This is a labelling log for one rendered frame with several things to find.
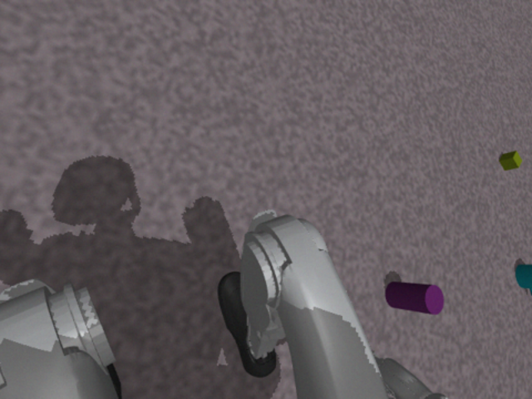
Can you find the right robot hand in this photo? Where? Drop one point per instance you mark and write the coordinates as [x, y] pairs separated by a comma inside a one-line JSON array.
[[399, 382]]

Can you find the left robot foot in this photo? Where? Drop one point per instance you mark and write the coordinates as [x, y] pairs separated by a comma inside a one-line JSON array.
[[115, 379]]

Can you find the right robot foot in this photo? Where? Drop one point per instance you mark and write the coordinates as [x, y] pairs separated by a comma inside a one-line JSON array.
[[236, 321]]

